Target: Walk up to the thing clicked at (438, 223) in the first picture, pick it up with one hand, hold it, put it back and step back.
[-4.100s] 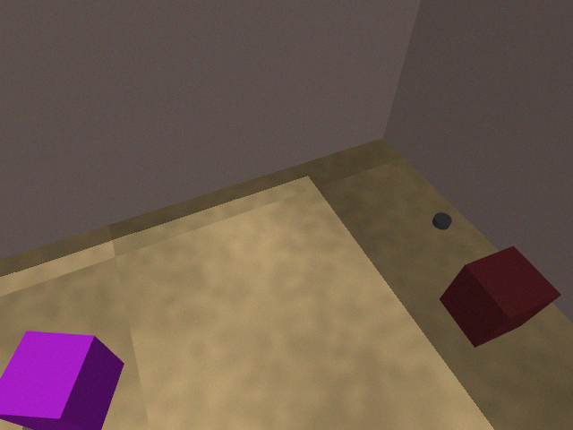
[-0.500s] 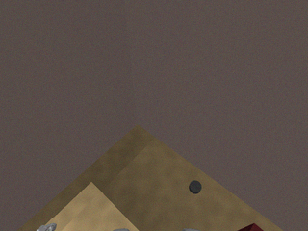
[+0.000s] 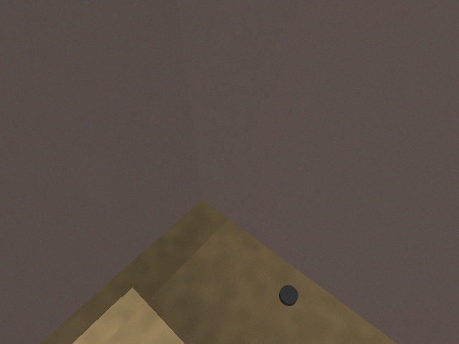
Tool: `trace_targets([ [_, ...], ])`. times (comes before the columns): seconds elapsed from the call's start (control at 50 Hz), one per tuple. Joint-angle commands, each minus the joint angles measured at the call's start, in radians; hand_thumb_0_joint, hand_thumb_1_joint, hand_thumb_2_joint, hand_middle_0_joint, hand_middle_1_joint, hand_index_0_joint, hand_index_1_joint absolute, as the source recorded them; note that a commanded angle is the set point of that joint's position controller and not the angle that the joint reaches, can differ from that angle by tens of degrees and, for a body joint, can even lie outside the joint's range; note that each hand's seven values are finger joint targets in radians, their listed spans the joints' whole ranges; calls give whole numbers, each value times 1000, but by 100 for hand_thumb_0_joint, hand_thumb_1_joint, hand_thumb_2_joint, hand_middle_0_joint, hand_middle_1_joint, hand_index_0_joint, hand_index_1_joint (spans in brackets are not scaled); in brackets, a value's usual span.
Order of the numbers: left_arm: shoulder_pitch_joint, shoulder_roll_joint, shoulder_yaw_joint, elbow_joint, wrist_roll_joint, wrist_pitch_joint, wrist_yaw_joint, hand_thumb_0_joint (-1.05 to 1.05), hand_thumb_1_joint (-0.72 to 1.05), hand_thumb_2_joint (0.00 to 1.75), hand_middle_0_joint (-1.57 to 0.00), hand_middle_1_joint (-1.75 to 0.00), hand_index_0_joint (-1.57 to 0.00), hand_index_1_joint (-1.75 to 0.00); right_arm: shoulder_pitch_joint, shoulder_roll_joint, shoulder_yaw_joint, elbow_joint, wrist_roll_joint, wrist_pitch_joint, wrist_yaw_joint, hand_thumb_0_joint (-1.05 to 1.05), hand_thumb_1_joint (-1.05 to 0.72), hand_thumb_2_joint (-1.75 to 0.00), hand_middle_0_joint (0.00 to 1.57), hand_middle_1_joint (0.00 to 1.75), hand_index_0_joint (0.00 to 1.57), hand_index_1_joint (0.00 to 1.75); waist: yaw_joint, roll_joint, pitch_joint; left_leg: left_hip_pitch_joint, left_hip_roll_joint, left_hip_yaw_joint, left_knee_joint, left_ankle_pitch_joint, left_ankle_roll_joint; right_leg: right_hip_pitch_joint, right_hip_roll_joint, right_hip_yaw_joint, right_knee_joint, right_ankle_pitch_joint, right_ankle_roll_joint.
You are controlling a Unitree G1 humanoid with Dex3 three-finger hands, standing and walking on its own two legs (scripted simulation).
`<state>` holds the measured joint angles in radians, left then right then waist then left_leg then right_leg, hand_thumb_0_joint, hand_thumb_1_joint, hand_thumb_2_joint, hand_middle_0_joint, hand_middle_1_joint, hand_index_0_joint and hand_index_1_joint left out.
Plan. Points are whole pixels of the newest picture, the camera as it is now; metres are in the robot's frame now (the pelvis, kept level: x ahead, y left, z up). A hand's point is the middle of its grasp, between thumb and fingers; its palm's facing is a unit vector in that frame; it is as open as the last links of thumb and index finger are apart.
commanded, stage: walk up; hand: right
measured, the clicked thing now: (288, 295) +0.44 -0.24 -0.75
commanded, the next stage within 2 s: stand in 1.10 s
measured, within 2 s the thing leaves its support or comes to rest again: neither
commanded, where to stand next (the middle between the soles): +0.05 +0.01 m, yaw +0 degrees
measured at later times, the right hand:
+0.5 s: hand out of the picture +0.09 -0.26 -0.14, palm faces -0.01 +0.93 -0.36, open 7.4 cm
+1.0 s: hand out of the picture +0.10 -0.25 -0.14, palm faces -0.01 +0.94 -0.34, open 7.4 cm
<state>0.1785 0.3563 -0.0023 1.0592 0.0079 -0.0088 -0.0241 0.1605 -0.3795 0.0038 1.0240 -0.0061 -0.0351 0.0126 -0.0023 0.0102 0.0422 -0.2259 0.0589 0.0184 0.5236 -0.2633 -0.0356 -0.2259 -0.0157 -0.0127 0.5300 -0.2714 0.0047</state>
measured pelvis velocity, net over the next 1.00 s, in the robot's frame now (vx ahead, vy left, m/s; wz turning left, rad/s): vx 0.02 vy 0.01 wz -0.01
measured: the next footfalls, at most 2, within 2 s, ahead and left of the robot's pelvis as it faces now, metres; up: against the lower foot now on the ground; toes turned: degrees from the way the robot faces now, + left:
none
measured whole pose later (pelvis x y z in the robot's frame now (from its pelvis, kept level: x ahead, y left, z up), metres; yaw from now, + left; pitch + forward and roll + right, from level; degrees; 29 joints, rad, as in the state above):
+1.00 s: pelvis +0.02 +0.01 +0.01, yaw -1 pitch -3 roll +0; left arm 0.11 0.36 0.01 1.15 0.01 0.00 -0.01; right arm 0.09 -0.35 -0.01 1.14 -0.02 -0.02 0.01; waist 0.00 -0.01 0.05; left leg -0.10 0.05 0.04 0.36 -0.21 -0.04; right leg -0.11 -0.02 0.00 0.36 -0.21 0.01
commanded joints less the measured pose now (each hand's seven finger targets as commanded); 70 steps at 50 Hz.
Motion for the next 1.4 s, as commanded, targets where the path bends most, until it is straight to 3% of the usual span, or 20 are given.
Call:
trace_targets([
  [0.0, -80, 237, 49, -53, -6, -35, 18, 0, 90, 90, -20, -30, -20, -30, -24, -220, -47, -26, 9, -19, -22, 0, -90, -90, 20, 30, 20, 30, -17, -71, -74, 97, 54, -47, -88, 185, 65, -9, -109, 126, -151, 211, -55],
  [0.12, -90, 238, 57, -27, -10, -30, 26, 0, 90, 90, -20, -30, -20, -30, -75, -210, -40, 1, 8, -14, -24, 0, -90, -90, 20, 30, 20, 30, -2, -63, -111, 125, 63, -29, -106, 269, 59, 65, -105, 95, -142, 337, -55],
  [0.2, -105, 230, 58, -18, -12, -24, 28, 0, 90, 90, -20, -30, -20, -30, -92, -210, -40, 25, 6, -11, -24, 0, -90, -90, 20, 30, 20, 30, 1, -24, -110, 132, 71, -34, -124, 288, 58, 86, -100, 80, -135, 328, -53],
  [0.26, -125, 230, 58, -13, -9, -21, 27, 0, 90, 90, -20, -30, -20, -30, -112, -205, -37, 33, 3, -9, -22, 0, -90, -90, 20, 30, 20, 30, 2, -16, -88, 129, 75, -36, -144, 260, 53, 74, -97, 82, -162, 268, -52],
  [0.34, -149, 226, 56, -3, -7, -16, 22, 0, 90, 90, -20, -30, -20, -30, -127, -202, -35, 50, 1, -6, -20, 0, -90, -90, 20, 30, 20, 30, -1, -10, -40, 86, 65, -41, -176, 159, 49, 69, -94, 92, -195, 176, -48],
  [0.44, -142, 224, 50, 10, -5, -17, 21, 0, 90, 90, -20, -30, -20, -30, -142, -202, -38, 52, -1, -10, -19, 0, -90, -90, 20, 30, 20, 30, 3, 2, -83, 127, 77, -51, -197, 195, 46, 94, -91, 81, -203, 207, -40],
  [0.56, -146, 223, 48, 20, -4, -15, 21, 0, 90, 90, -20, -30, -20, -30, -133, -203, -41, 64, -3, -6, -18, 0, -90, -90, 20, 30, 20, 30, -2, -1, -72, 125, 70, -47, -212, 151, 48, 95, -89, 87, -216, 184, -37],
  [0.64, -138, 218, 49, 25, -4, -15, 23, 0, 90, 90, -20, -30, -20, -30, -131, -200, -44, 66, -5, -6, -20, 0, -90, -90, 20, 30, 20, 30, 1, 5, -89, 149, 73, -43, -213, 193, 47, 103, -88, 83, -215, 215, -36],
  [0.96, -121, 211, 49, 27, -1, -14, 27, 0, 90, 90, -20, -30, -20, -30, -121, -189, -51, 61, -4, -2, -22, 0, -90, -90, 20, 30, 20, 30, -3, -11, -73, 153, 71, -34, -214, 222, 44, 112, -91, 81, -223, 253, -33],
  [1.02, -125, 214, 51, 22, 0, -13, 27, 0, 90, 90, -20, -30, -20, -30, -131, -192, -52, 59, -7, 0, -22, 0, -90, -90, 20, 30, 20, 30, 1, -14, -52, 147, 68, -35, -220, 205, 43, 90, -85, 79, -224, 221, -33],
  [1.06, -122, 214, 52, 21, -1, -13, 27, 0, 90, 90, -20, -30, -20, -30, -126, -191, -52, 61, -7, 0, -22, 0, -90, -90, 20, 30, 20, 30, 1, -10, -60, 145, 67, -35, -220, 203, 46, 103, -87, 81, -220, 232, -35],
  [1.08, -147, 210, 46, 10, -2, -17, 31, 0, 90, 90, -20, -30, -20, -30, -123, -190, -51, 62, -2, 3, -24, 0, -90, -90, 20, 30, 20, 30, -1, 12, -46, 128, 83, -42, -218, 274, 43, 116, -121, 100, -226, 346, -24],
  [1.1, -138, 213, 43, 10, -5, -19, 31, 0, 90, 90, -20, -30, -20, -30, -122, -183, -50, 62, 0, 5, -24, 0, -90, -90, 20, 30, 20, 30, 1, -6, -59, 148, 85, -43, -224, 301, 39, 116, -118, 93, -220, 373, -20],
  [1.38, -144, 213, 38, 20, -2, -20, 32, 0, 90, 90, -20, -30, -20, -30, -123, -190, -47, 67, -3, 9, -18, 0, -90, -90, 20, 30, 20, 30, 5, -7, -100, 164, 91, -54, -248, 241, 43, 133, -119, 86, -241, 285, -17],
])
